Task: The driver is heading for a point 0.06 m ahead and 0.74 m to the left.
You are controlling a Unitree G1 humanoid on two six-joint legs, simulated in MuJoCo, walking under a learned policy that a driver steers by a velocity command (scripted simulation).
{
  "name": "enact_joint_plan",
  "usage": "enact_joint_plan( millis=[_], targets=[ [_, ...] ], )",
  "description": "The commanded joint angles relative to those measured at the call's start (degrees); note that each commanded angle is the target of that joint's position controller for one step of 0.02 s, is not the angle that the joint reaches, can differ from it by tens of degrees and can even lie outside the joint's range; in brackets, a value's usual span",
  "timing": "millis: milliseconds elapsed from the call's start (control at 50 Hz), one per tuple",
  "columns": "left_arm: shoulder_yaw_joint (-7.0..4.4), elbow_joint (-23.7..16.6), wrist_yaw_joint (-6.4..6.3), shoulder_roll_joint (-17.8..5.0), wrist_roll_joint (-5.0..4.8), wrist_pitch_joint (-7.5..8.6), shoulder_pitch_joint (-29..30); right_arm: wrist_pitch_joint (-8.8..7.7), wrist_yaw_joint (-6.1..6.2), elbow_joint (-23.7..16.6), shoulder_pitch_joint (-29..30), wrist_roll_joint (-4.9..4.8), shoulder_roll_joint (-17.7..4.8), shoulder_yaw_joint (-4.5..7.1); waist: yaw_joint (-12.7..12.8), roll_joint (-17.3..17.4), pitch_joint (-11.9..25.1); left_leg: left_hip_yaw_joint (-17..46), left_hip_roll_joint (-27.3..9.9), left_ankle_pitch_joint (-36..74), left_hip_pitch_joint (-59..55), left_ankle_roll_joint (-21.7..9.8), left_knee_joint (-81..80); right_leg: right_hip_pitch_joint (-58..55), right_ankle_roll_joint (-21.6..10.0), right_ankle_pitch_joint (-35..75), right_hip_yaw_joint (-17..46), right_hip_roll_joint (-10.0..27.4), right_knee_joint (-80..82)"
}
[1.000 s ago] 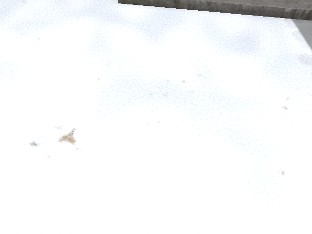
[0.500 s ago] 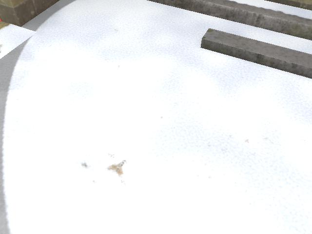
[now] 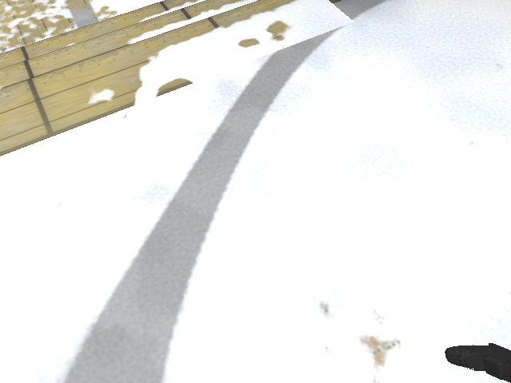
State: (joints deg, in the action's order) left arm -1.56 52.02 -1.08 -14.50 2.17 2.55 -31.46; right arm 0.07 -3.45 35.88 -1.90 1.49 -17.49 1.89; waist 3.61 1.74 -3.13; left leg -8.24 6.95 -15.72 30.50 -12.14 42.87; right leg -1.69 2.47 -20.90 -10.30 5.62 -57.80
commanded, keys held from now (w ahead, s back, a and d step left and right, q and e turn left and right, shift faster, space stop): w+q+shift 1.00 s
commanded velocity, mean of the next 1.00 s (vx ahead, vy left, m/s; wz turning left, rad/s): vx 0.99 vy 0.00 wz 1.00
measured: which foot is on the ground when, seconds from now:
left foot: down 0.00-0.38, up 0.40-0.80, down 0.82-1.00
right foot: up 0.00-0.34, down 0.36-0.80, up 0.82-1.00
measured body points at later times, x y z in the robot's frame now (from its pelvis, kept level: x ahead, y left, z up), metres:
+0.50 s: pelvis +0.47 +0.03 +0.03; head +0.49 +0.04 +0.48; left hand +0.47 +0.34 -0.07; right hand +0.68 -0.21 -0.08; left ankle +0.30 +0.04 -0.58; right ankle +0.56 -0.09 -0.70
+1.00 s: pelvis +0.83 +0.33 +0.03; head +0.85 +0.35 +0.48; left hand +0.75 +0.63 -0.05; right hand +1.07 +0.16 -0.10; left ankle +0.81 +0.31 -0.70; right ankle +0.99 +0.23 -0.61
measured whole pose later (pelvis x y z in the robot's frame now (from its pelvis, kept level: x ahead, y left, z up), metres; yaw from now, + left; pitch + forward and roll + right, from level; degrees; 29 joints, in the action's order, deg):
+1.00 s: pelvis +0.83 +0.33 +0.03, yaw +57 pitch +0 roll +1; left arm 0.4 35.8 0.4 -13.7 3.8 3.2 -5.7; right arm -1.8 0.1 47.4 -23.9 0.7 -18.5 3.7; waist -2.4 0.0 -3.9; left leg 3.6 14.6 -15.7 11.3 -12.2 28.2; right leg 33.7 3.5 -22.8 5.2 7.2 -69.4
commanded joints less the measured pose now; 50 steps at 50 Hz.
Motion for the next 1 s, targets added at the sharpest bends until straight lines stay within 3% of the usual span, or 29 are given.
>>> enact_joint_plan(
  millis=[20, 40, 80, 100, 140, 200, 260, 300, 320, 340, 360, 380, 400, 420, 440, 460, 540, 620, 660, 700, 740, 780, 800, 820, 840, 860, 900, 940, 1000],
  targets=[
    [-1.9, -16.3, 0.82, -11.8, -0.88, 4.35, 18.6, 1.04, 2.97, 3.0, -23.1, 0.19, -16.4, 6.24, -13.7, -3.2, 16.7, 50.0, -21.4, -9.5, -57.8, -13.1, -25.6, 54.9, -1.3, 1.6, 13.9, -2.7, -34.5],
    [-1.3, -16.3, 0.76, -10.6, -1.09, 4.85, 17.1, 0.33, 3.38, 4.9, -22.1, -0.25, -14.2, 5.72, -9.6, -5.4, 7.5, 45.0, -20.3, -3.5, -46.4, -11.4, -28.0, 52.8, -1.6, 2.6, 13.6, -0.3, -27.3],
    [-0.95, -14.8, 0.93, -9.6, 1.27, 2.99, 14.2, -1.52, 4.24, 4.8, -16.7, -0.01, -10.9, 4.31, -3.0, -8.3, 0.6, 34.8, -14.0, 4.3, -30.9, -8.8, -28.6, 45.3, -0.4, -0.7, 13.8, 2.3, -20.1],
    [-0.76, -14.5, 1.22, -9.1, 2.16, 1.6, 12.2, -2.3, 4.28, 4.5, -15.5, -0.49, -9.4, 3.57, -1.0, -6.1, -0.6, 33.3, -12.3, 6.1, -24.9, -9.2, -29.4, 42.7, 0.6, -2.5, 13.7, 3.1, -17.3],
    [-0.46, -16.6, 1.69, -8.0, 2.51, 0.06, 16.6, -3.86, 3.69, 4.9, -15.2, -1.36, -8.4, 2.98, -0.3, -4.0, -3.8, 29.8, -8.7, 6.0, -15.2, -8.6, -32.1, 40.6, 2.0, -3.5, 11.5, 3.7, -9.0],
    [0.59, -21.4, 2.54, -6.1, 1.05, 0.26, 27.7, -4.97, 3.19, 5.5, -16.3, -0.94, -9.2, 3.41, -2.7, -1.4, -6.5, 28.0, -5.0, 14.9, -7.0, -6.1, -34.2, 34.5, 2.3, 13.6, 9.2, 1.5, 6.9],
    [0.87, -22.1, 2.83, -5.8, -0.18, 0.68, 31.1, -5.29, 2.81, 7.3, -20.1, -1.92, -10.6, 4.09, -5.8, 0.3, -2.9, 29.0, -6.4, 30.7, -12.5, -3.0, -33.3, 25.9, -0.3, 26.4, 8.5, -2.3, 18.4],
    [0.38, -22.0, 2.29, -7.5, -0.38, 0.77, 30.2, -5.04, 3.23, 8.0, -20.4, -2.07, -11.9, 4.43, -5.4, 0.6, 0.0, 29.4, -6.9, 43.2, -19.8, -0.8, -27.6, 20.7, -1.8, 24.4, 9.0, -4.9, 24.2],
    [-0.42, -20.8, 1.69, -9.5, -0.46, 0.84, 26.0, -4.99, 3.5, 8.2, -20.4, -1.92, -13.3, 4.72, -3.4, 0.7, 3.9, 29.8, -6.9, 52.0, -23.0, 0.8, -21.0, 14.6, -2.2, 20.9, 9.4, -6.8, 25.0],
    [-1.8, -19.1, 0.82, -12.5, -0.91, 1.06, 17.8, -4.96, 3.41, 8.1, -18.8, -1.35, -15.5, 5.13, 1.5, 1.2, 9.2, 30.1, -7.2, 54.9, -22.7, 2.3, -9.4, 4.9, -2.6, 16.0, 10.3, -7.1, 24.3],
    [-3.16, -16.0, -0.43, -15.1, -1.03, 0.97, 5.1, -5.27, 3.06, 7.4, -14.8, -0.61, -15.6, 5.12, 9.3, 1.0, 14.7, 28.6, -5.2, 51.1, -16.4, 3.5, 5.2, -9.1, -2.9, 11.7, 10.7, -4.8, 23.8],
    [-4.48, -13.8, -1.72, -18.6, 0.89, 1.17, -5.9, -5.98, 3.14, 5.8, -13.3, -0.1, -6.9, 3.0, 11.9, -8.4, 20.9, 24.3, -0.7, 15.5, -5.9, 4.0, 27.7, -21.5, -4.6, -7.2, 23.6, 7.9, 24.8],
    [-5.01, -14.7, -0.91, -21.9, 2.62, 1.33, 0.2, -5.65, 3.36, 2.0, -20.0, -3.52, -2.3, 1.19, 3.1, -27.4, 28.1, 18.0, 3.2, -12.6, 7.2, 5.1, 40.9, -26.1, -9.2, -15.9, 57.0, 23.3, 38.6],
    [-4.78, -16.1, -0.28, -16.4, 1.81, 1.05, 7.7, -4.86, 3.99, 3.7, -17.1, -1.5, -7.1, 1.39, 2.7, -17.8, 20.5, 16.7, -2.6, -6.0, 12.1, 4.2, 42.1, -18.6, -9.8, -23.9, 56.4, 20.2, 41.3],
    [-3.56, -16.1, -0.08, -11.4, 1.3, 0.94, 11.5, -4.06, 3.39, 4.3, -13.8, -0.59, -8.3, 1.74, 2.2, -10.9, 13.4, 15.4, -6.0, -1.5, 12.6, 4.3, 39.7, -11.0, -9.9, -21.4, 46.2, 18.0, 40.7],
    [-3.02, -14.6, 0.18, -8.9, 1.42, 0.86, 11.5, -3.35, 2.6, 4.3, -11.0, 0.1, -7.8, 1.66, 1.9, -5.0, 8.0, 14.2, -7.9, -0.5, 12.1, 4.6, 38.2, -4.4, -9.6, -12.0, 38.9, 16.0, 41.1],
    [-1.94, -8.2, 1.36, -5.8, -0.38, 2.97, 9.3, -0.21, -0.12, -0.4, -5.5, 0.43, -1.4, 0.07, -2.7, -5.9, -0.5, 13.4, -12.7, -1.1, 14.9, 5.4, 35.5, 6.6, -7.3, 4.1, 20.2, 14.2, 46.4],
    [-1.97, -7.2, 1.73, -6.5, -0.61, 4.69, 14.3, 0.37, -1.26, -4.8, 0.6, 0.1, -1.6, -0.66, -6.5, -7.2, -4.6, 9.5, -13.0, 10.9, 12.4, 5.5, 22.4, 12.6, -5.0, 20.5, 1.8, 9.6, 51.4],
    [-2.36, -6.1, 1.3, -8.2, -0.62, 4.8, 12.9, 0.23, -2.15, -5.6, 4.6, 0.3, -2.1, -0.87, -5.8, -3.9, -6.5, 3.9, -11.4, 15.3, 8.6, 4.0, 10.9, 11.1, -4.5, 26.9, -4.4, 7.2, 53.7],
    [-2.72, -5.1, 0.85, -10.4, -0.71, 4.46, 9.3, -0.33, -2.49, -5.3, 6.0, 0.33, -1.7, -0.96, -5.2, -3.5, -5.5, -1.3, -7.7, 16.3, 2.5, 1.9, 4.1, 6.1, -4.5, 49.1, -7.4, 6.8, 50.9],
    [-3.62, -5.8, 0.22, -14.3, -0.77, 3.0, 8.8, -0.71, -1.61, -3.0, 0.1, -0.16, -3.8, 0.02, -9.0, -6.8, 0.0, -3.3, -3.6, 11.8, -4.2, 0.5, 2.7, -0.9, -4.1, 74.1, -7.6, 8.4, 40.2],
    [-4.57, -7.6, -0.12, -17.2, -0.5, 0.87, 12.6, -0.88, -0.07, 2.6, -19.1, -0.5, -7.8, 2.35, -18.3, -8.6, 9.7, -1.0, -0.4, 6.0, -23.9, -1.7, 1.6, 1.8, -4.9, 82.0, -5.6, 10.5, 15.5],
    [-4.61, -8.4, 0.11, -16.5, -0.15, 0.22, 14.0, -0.8, 1.25, 6.6, -29.0, -0.62, -10.3, 4.21, -21.3, -5.6, 13.7, 3.6, -0.1, 3.6, -39.0, -3.0, -3.2, 11.4, -4.2, 66.7, -4.5, 8.8, -3.0],
    [-3.29, -9.7, 1.21, -9.9, 0.45, 0.1, 14.3, 0.0, 2.65, 6.6, -23.2, -1.98, -13.9, 5.92, -14.9, 8.4, 7.9, 16.3, -6.3, -0.2, -42.5, -4.4, -7.2, 28.1, -2.3, 5.0, -3.8, -2.7, -24.4],
    [-2.36, -16.9, 1.35, -8.1, -0.43, 1.24, 10.7, 0.86, 2.36, 2.7, -18.0, 0.3, -19.8, 6.42, -7.7, 13.3, 16.1, 49.5, -18.3, -2.4, -54.9, -15.0, -17.5, 47.9, 0.0, -8.7, 5.7, -7.8, -39.0],
    [-2.1, -18.5, 1.34, -10.3, -0.34, 2.93, 15.5, 0.9, 2.96, 2.2, -21.6, 0.35, -18.3, 6.81, -10.8, 3.6, 18.4, 57.5, -20.6, -8.8, -54.2, -15.5, -26.2, 51.1, -0.6, -3.7, 14.2, -5.2, -36.4],
    [-1.24, -17.9, 0.98, -9.6, -0.02, 3.65, 19.5, -0.99, 3.85, 5.5, -20.4, -0.3, -13.1, 5.71, -6.4, -5.6, 4.3, 49.5, -17.2, -1.4, -36.6, -11.5, -28.9, 48.0, -0.7, -0.5, 14.7, -0.7, -24.0],
    [-0.73, -16.8, 0.94, -8.8, 2.0, 1.59, 17.8, -2.95, 4.43, 5.3, -16.8, -0.72, -10.5, 4.36, -2.0, -7.2, 2.3, 40.6, -12.6, 7.8, -25.1, -10.0, -28.6, 40.8, 0.4, -2.0, 14.9, 1.2, -17.5],
    [-0.02, -19.7, 1.49, -7.1, 1.91, -0.34, 25.0, -4.8, 3.73, 6.1, -18.4, -1.17, -9.2, 3.68, -2.5, -6.3, -1.4, 35.7, -8.9, 11.3, -14.5, -9.5, -31.6, 37.8, 2.4, -1.5, 12.8, 2.5, -4.0]
  ],
)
